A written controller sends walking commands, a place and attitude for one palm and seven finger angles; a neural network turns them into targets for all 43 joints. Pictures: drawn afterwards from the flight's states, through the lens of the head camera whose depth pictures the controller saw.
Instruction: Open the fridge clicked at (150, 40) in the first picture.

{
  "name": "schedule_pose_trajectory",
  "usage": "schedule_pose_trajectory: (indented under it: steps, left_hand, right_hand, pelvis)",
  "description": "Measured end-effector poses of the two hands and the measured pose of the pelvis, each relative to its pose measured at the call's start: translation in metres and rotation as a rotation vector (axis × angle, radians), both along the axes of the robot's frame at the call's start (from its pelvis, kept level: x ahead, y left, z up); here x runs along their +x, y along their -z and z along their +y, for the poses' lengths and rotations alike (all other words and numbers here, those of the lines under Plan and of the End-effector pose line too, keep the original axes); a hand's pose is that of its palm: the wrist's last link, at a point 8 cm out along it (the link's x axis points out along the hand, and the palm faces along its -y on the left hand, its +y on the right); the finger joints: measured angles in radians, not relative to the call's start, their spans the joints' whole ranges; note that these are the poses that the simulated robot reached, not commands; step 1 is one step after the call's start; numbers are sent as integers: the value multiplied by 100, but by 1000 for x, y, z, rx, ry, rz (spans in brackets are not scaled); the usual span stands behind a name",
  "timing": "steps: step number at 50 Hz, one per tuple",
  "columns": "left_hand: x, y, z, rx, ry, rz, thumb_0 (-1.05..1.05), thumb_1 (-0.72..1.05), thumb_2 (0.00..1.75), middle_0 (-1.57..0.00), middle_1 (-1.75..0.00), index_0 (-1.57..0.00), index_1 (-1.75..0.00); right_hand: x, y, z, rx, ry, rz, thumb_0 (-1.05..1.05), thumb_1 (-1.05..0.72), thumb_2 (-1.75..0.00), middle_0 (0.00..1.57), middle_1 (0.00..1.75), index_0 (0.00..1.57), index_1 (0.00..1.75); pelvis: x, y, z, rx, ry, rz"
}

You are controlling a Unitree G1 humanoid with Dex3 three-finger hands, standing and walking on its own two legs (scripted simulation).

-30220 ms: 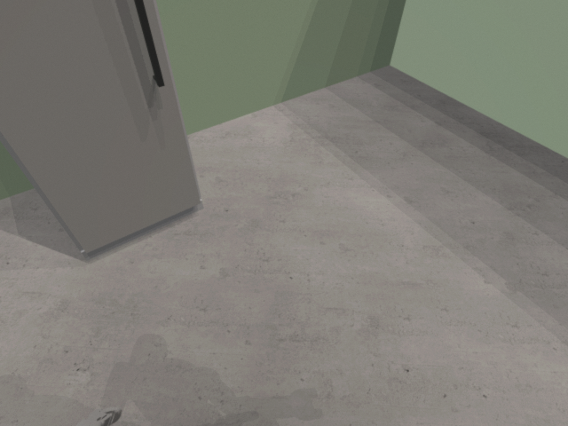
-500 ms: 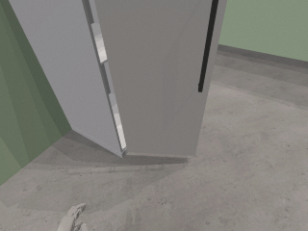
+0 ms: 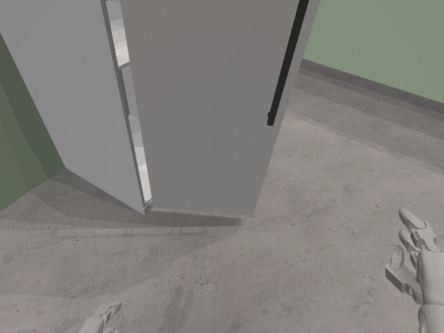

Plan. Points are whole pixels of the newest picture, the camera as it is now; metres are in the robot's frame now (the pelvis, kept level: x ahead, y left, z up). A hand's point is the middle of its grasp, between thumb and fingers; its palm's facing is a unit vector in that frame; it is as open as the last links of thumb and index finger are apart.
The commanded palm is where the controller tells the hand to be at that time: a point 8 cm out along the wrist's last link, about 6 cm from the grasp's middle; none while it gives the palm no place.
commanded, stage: let the arm hang, fingers relaxed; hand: right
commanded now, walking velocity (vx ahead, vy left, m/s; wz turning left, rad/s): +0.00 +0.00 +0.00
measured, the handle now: (288, 49) +0.77 -0.12 +0.19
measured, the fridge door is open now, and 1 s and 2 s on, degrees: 63 63 63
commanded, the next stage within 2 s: look to check the result in 1.00 s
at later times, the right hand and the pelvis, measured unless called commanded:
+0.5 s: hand out of the picture +0.00 -0.19 -0.15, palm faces -0.02 +0.97 -0.23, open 7.3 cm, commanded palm none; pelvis +0.01 +0.00 +0.02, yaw +1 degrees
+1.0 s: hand out of the picture +0.01 -0.19 -0.16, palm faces -0.02 +0.99 -0.15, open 7.4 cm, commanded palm none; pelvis +0.01 -0.03 +0.02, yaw +2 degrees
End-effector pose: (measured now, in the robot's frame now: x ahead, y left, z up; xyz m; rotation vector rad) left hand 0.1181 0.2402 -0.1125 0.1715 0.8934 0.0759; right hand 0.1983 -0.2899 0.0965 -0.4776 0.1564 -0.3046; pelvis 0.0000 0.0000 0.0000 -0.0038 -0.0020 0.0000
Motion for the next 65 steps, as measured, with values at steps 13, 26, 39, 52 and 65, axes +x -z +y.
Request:
schedule_pose_trajectory:
  steps: [13, 26, 39, 52, 65]
  left_hand:
    - [-53, -4, 18, 100, -56, 322, 1, 91, 90, -19, -29, -20, -30]
    - [-124, 12, -28, -17, -131, 544, 1, 91, 90, -19, -30, -20, -30]
    - [-137, 13, -62, -54, -160, 556, 1, 91, 90, -20, -30, -20, -30]
    - [-133, 10, -69, -27, -174, 542, 1, 91, 90, -19, -30, -20, -30]
    - [-129, 9, -77, -15, -178, 538, 1, 91, 90, -19, -30, -20, -30]
  right_hand:
    - [-141, 223, 73, 442, 147, 992, -6, -102, -90, 21, 30, 21, 30]
    - [-196, 213, 49, 386, 217, 1221, 0, -93, -90, 20, 30, 20, 29]
    - [-183, 220, 58, 428, 169, 1206, 1, -92, -90, 20, 30, 20, 29]
    - [-192, 223, 48, 450, 165, 1235, 1, -91, -90, 20, 30, 20, 29]
    - [-190, 224, 32, 436, 163, 1249, 0, -91, -90, 20, 30, 20, 29]
  pelvis:
    - [-1, -14, 12, 5, 3, -11]
    - [10, -25, -4, 13, -22, -19]
    - [14, -26, -20, 8, -37, -29]
    - [13, -25, -36, 10, -44, -22]
    - [14, -24, -49, 10, -50, -14]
